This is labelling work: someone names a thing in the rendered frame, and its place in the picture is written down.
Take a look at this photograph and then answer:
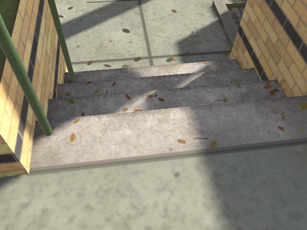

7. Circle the stairs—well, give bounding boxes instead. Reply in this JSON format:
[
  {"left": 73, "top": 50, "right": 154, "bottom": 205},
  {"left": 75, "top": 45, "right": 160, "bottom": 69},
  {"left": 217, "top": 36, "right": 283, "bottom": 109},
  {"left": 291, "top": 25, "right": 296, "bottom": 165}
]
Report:
[{"left": 47, "top": 59, "right": 286, "bottom": 120}]

